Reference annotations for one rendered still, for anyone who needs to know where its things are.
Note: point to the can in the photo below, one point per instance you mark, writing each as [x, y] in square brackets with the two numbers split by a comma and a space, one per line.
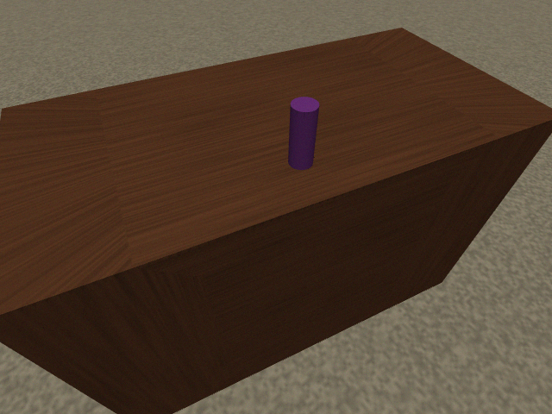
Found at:
[303, 131]

